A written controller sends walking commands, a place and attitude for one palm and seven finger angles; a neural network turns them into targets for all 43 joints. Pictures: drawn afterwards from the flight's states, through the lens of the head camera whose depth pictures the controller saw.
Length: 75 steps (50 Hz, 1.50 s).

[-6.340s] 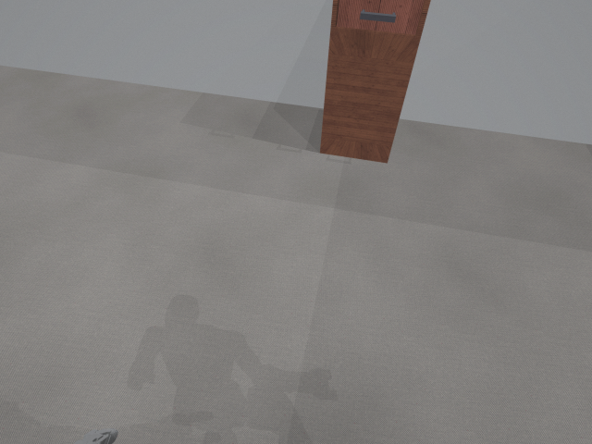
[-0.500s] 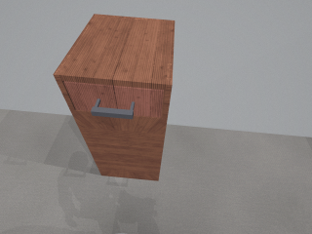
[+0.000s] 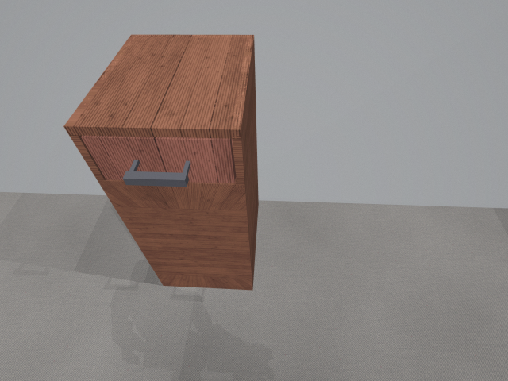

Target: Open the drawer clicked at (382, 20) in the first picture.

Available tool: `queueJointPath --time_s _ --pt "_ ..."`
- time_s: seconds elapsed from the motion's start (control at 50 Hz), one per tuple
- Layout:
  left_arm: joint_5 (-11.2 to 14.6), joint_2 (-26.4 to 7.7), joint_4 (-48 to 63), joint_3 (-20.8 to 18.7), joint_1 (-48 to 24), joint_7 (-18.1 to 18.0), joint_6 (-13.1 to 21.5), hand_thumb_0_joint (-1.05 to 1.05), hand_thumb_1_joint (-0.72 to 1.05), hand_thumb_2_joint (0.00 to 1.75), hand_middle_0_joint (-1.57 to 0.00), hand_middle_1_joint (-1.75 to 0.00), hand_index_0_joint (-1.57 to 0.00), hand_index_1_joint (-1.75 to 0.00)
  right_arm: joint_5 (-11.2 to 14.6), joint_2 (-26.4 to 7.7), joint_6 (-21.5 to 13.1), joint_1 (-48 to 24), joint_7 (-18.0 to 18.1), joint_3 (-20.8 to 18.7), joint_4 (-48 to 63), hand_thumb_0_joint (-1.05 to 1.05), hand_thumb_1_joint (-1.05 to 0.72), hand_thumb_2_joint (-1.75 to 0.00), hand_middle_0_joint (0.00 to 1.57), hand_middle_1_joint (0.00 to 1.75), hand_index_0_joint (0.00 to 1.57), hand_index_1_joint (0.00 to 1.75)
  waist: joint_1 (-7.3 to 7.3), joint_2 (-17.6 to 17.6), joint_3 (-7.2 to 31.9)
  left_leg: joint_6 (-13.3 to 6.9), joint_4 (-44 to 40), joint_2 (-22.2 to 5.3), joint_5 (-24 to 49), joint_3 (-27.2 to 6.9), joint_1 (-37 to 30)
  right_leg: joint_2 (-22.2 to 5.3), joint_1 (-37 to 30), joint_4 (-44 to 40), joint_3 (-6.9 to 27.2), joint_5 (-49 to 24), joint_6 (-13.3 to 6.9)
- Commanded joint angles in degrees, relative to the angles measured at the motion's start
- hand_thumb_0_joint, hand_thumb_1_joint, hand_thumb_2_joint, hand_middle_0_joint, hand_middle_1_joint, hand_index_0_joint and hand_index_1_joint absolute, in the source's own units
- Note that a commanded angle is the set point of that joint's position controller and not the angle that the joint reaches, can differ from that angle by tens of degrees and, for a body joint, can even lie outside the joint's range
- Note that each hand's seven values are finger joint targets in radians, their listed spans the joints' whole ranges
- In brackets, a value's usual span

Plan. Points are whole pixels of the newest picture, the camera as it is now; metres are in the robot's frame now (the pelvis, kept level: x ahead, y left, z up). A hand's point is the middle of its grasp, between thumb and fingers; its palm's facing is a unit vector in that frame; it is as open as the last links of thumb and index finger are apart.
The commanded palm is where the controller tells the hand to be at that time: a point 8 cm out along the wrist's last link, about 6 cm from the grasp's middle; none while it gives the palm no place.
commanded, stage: come to a stop and stand still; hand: left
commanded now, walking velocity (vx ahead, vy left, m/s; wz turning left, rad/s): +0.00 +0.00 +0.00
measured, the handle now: (158, 171) +0.54 +0.26 -0.03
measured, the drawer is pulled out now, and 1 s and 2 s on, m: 0.00 0.00 0.00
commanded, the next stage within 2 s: look again from close up in 0.28 s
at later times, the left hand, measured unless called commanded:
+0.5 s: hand out of the picture -0.04 +0.17 -0.17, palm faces +0.03 -0.98 -0.18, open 7.4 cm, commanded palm none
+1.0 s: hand out of the picture -0.03 +0.21 -0.17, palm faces +0.03 -0.98 -0.17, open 7.4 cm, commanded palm +0.08 +0.26 -0.07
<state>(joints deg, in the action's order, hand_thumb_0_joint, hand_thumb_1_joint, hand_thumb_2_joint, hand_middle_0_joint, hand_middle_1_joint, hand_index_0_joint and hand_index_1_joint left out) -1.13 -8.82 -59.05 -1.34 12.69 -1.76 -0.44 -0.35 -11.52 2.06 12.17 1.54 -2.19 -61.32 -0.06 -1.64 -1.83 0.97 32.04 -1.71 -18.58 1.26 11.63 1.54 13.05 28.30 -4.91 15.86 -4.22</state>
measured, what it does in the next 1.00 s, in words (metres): steps on the spot: left foot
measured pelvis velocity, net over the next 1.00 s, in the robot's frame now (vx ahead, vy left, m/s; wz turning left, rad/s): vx -0.02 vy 0.05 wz -0.01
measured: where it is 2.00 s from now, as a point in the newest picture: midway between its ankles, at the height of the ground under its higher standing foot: outside the picture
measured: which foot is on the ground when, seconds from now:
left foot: up 0.00-0.00, down 0.02-1.00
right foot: down 0.00-1.00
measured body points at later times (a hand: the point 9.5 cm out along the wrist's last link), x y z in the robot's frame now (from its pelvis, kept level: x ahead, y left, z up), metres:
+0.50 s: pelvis -0.02 +0.01 +0.00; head -0.01 +0.00 +0.45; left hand -0.04 +0.22 -0.16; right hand -0.05 -0.20 -0.17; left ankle -0.05 +0.13 -0.74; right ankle -0.01 -0.07 -0.74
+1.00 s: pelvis -0.02 +0.05 +0.00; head -0.02 +0.04 +0.45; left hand -0.03 +0.26 -0.16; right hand -0.04 -0.15 -0.16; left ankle -0.05 +0.14 -0.74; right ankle -0.01 -0.07 -0.74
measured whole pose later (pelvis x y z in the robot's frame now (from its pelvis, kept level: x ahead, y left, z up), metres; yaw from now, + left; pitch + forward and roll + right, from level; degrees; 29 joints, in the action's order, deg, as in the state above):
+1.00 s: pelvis -0.02 +0.05 +0.00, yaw +0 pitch -1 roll +0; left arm -0.8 -6.5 -64.5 0.6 18.5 -1.9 0.5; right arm -0.8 -7.4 -2.0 20.6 1.9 2.3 -64.1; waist -0.2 -0.8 -0.2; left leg -2.8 25.2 2.3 -16.9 3.4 7.3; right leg -2.0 12.6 27.9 -3.0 14.1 0.1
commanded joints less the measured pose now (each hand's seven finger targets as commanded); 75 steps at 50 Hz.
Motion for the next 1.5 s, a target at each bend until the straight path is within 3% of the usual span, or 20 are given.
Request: queueJointPath --time_s 0.0,0.06,0.18,0.34,0.36,0.38,0.4,0.44,0.54,0.62,0.96,0.98,1.0,1.02,1.06,1.14,1.2,1.24,1.34,1.48 --pt "1.1 -6.5 0.2 -1.0 2.4 -0.4 1.0 0.00 0.90 0.90 -0.20 -0.30 -0.20 -0.30 -0.4 -3.5 -2.1 2.9 0.7 0.5 0.1 0.00 -0.90 -0.90 0.20 0.30 0.20 0.30 -0.89 0.3 3.3 -2.0 -10.5 -6.3 17.9 -4.7 -5.1 -8.1 -2.6 -7.5 9.2 -15.1 1.8" --pt "1.2 -7.1 -1.7 -0.9 1.7 -0.3 0.9 0.00 0.90 0.90 -0.20 -0.30 -0.20 -0.30 -0.4 -2.6 -2.3 3.5 0.9 1.1 -1.9 0.00 -0.90 -0.90 0.20 0.30 0.20 0.30 -0.91 -3.8 3.7 -1.7 -11.4 -5.8 15.0 -4.0 -2.4 -7.8 -7.0 -8.0 7.9 -14.2 2.3" --pt "1.0 -6.6 -3.7 -0.5 2.5 0.0 0.6 0.00 0.90 0.90 -0.20 -0.30 -0.20 -0.30 -0.6 -1.4 -1.5 6.0 0.8 1.5 -3.0 0.00 -0.90 -0.90 0.20 0.30 0.20 0.30 -0.57 1.4 -4.6 -1.2 -13.7 -3.5 3.6 -2.6 1.2 -7.9 -2.8 -14.5 10.2 1.3 2.4" --pt "1.0 -5.1 -4.4 -0.4 5.0 -0.2 1.1 0.00 0.90 0.90 -0.20 -0.30 -0.20 -0.30 -0.6 -0.2 -1.9 10.3 0.9 1.7 -3.6 0.00 -0.90 -0.90 0.20 0.30 0.20 0.30 0.00 2.4 -3.4 -1.5 -13.5 -3.2 4.4 -2.3 0.3 -7.7 -1.9 -14.8 10.1 2.3 2.2" --pt "-0.2 -6.4 -5.3 -0.1 10.6 -2.7 3.4 0.00 0.90 0.90 -0.20 -0.30 -0.20 -0.30 -0.3 -2.6 -3.6 4.4 0.1 1.2 -0.5 0.00 -0.90 -0.90 0.20 0.30 0.20 0.30 -2.24 4.0 -4.4 0.5 -0.7 -2.5 1.8 2.3 6.9 -11.6 -5.5 -10.4 12.6 -35.4 7.6" --pt "0.0 -9.2 -3.3 -0.8 11.2 -2.4 3.8 0.00 0.90 0.90 -0.20 -0.30 -0.20 -0.30 0.0 0.9 -2.8 8.5 0.2 1.4 2.1 0.00 -0.90 -0.90 0.20 0.30 0.20 0.30 0.29 3.8 3.2 -0.8 4.2 -1.4 -4.7 -1.7 5.7 -16.5 -8.5 -9.9 17.0 -33.1 4.7" --pt "0.0 -8.0 -2.6 -0.3 8.3 -2.0 4.0 0.00 0.90 0.90 -0.20 -0.30 -0.20 -0.30 0.2 1.0 -2.9 9.3 0.0 1.3 2.0 0.00 -0.90 -0.90 0.20 0.30 0.20 0.30 1.61 0.7 5.0 -0.9 4.7 -2.4 -4.7 -1.7 3.7 -16.1 -5.0 -10.2 14.1 -21.4 -1.3" --pt "0.2 -7.5 -1.1 -0.4 5.0 -1.3 3.5 0.00 0.90 0.90 -0.20 -0.30 -0.20 -0.30 -0.2 2.3 -2.8 13.8 -0.3 1.8 1.7 0.00 -0.90 -0.90 0.20 0.30 0.20 0.30 3.20 0.8 5.6 -1.3 -1.8 -1.1 1.3 -0.1 -1.9 -12.7 0.5 -9.6 10.5 -4.0 -3.0" --pt "0.6 -3.7 -2.4 0.7 7.1 -0.5 2.3 0.00 0.90 0.90 -0.20 -0.30 -0.20 -0.30 -0.6 -0.1 -3.9 13.0 0.1 2.6 1.9 0.00 -0.90 -0.90 0.20 0.30 0.20 0.30 0.52 -4.8 -4.0 -3.7 -11.2 -4.9 6.6 -6.0 7.0 -6.3 -0.3 -4.3 6.4 -2.2 0.4" --pt "0.8 -2.9 -3.1 1.3 8.2 -0.3 2.1 0.00 0.90 0.90 -0.20 -0.30 -0.20 -0.30 -0.5 -1.0 -4.1 12.7 0.3 2.8 1.7 0.00 -0.90 -0.90 0.20 0.30 0.20 0.30 -0.03 1.9 -5.0 -3.8 -12.9 -4.0 4.3 -6.1 7.6 -6.5 -1.9 -4.4 6.5 -3.2 1.1" --pt "0.6 -2.0 -4.3 1.1 9.3 -0.4 1.7 0.00 0.90 0.90 -0.20 -0.30 -0.20 -0.30 -0.4 -0.8 -4.5 12.8 0.8 3.3 -1.7 0.00 -0.90 -0.90 0.20 0.30 0.20 0.30 -0.16 0.5 -3.4 -4.1 -14.1 -4.2 12.6 -5.1 2.6 -6.9 -3.0 -3.0 5.7 -8.7 2.0" --pt "0.1 -5.7 -5.9 1.2 12.6 -2.7 2.6 0.00 0.90 0.90 -0.20 -0.30 -0.20 -0.30 0.5 -3.7 -4.4 5.1 -0.1 2.4 2.7 0.00 -0.90 -0.90 0.20 0.30 0.20 0.30 -2.66 10.6 -7.4 -2.2 -3.9 -5.0 15.4 -3.0 8.1 -9.5 -0.5 -4.5 7.0 -23.8 3.0" --pt "-6.5 -19.7 81.9 4.6 -33.3 -2.7 12.2 0.00 0.88 0.89 -0.20 -0.32 -0.20 -0.32 3.3 -12.6 -12.9 5.5 2.6 1.7 23.3 0.00 -0.90 -0.90 0.20 0.30 0.20 0.30 4.36 -8.5 22.6 -3.7 -10.4 0.4 20.6 -1.9 -8.1 -2.5 -5.3 1.6 10.0 -16.0 1.8" --pt "-7.7 -17.6 66.8 2.0 -10.2 -7.6 7.4 0.00 0.85 0.88 -0.20 -0.33 -0.20 -0.33 3.0 -8.6 -18.8 -0.6 4.9 1.8 19.8 0.00 -0.90 -0.90 0.20 0.30 0.20 0.30 -0.35 -16.3 20.8 -1.7 -10.1 -1.5 26.6 -2.1 -9.9 -2.0 -0.2 5.3 4.5 -4.0 0.9" --pt "-9.4 -2.5 61.2 10.2 6.3 -11.4 -3.0 0.00 0.81 0.86 -0.21 -0.36 -0.21 -0.36 4.3 -5.5 -22.2 1.7 4.4 1.0 18.7 0.00 -0.90 -0.90 0.20 0.30 0.20 0.30 0.95 -9.7 6.5 0.3 -11.7 -0.8 16.2 -3.3 1.0 -1.6 6.9 7.2 1.1 2.1 2.4" --pt "-30.5 -7.9 66.7 11.6 5.6 -16.4 -1.8 0.00 0.71 0.82 -0.21 -0.42 -0.21 -0.42 0.0 -10.6 -21.3 -2.1 2.5 0.1 27.8 0.00 -0.90 -0.90 0.20 0.30 0.20 0.30 2.53 4.9 5.8 -1.6 -1.6 1.6 9.1 -6.4 9.9 0.1 14.1 6.8 3.7 1.1 1.0" --pt "-46.8 -5.9 57.5 9.6 24.9 -21.0 -2.1 0.00 0.64 0.79 -0.22 -0.47 -0.22 -0.47 -3.1 -10.4 -14.0 -7.4 -1.1 -1.9 35.2 0.00 -0.90 -0.90 0.20 0.30 0.20 0.30 -3.39 11.8 5.6 -1.1 2.0 3.1 7.6 -3.2 14.2 0.8 15.9 5.8 5.1 8.0 -0.3" --pt "-52.9 -6.4 55.0 7.3 31.1 -21.8 -0.7 0.00 0.60 0.77 -0.22 -0.50 -0.22 -0.50 -2.8 -10.0 -7.7 -10.1 -3.7 -2.0 38.1 0.00 -0.90 -0.90 0.20 0.30 0.20 0.30 -6.39 14.2 4.9 -1.0 3.1 3.6 8.8 -1.2 18.5 0.7 13.6 6.9 7.9 2.3 -1.1" --pt "-61.6 -16.2 66.4 -1.6 23.5 -26.4 3.6 0.00 0.48 0.72 -0.23 -0.57 -0.23 -0.57 -2.3 -7.8 -0.2 -13.9 -6.2 -0.8 42.6 0.00 -0.90 -0.90 0.20 0.30 0.20 0.30 -9.31 3.9 13.2 -0.8 6.3 4.9 11.7 0.3 18.5 0.4 10.1 12.4 11.3 -7.1 -1.5" --pt "-64.9 -20.6 76.1 -2.6 -1.5 -31.2 4.7 0.00 0.32 0.65 -0.24 -0.68 -0.24 -0.68 -4.3 -6.9 0.8 -12.6 -4.7 -1.6 41.3 0.00 -0.90 -0.90 0.20 0.30 0.20 0.30 -3.07 -1.1 23.0 -2.6 15.1 5.6 10.4 -1.3 10.9 -0.9 19.0 13.0 17.3 -7.1 -0.3"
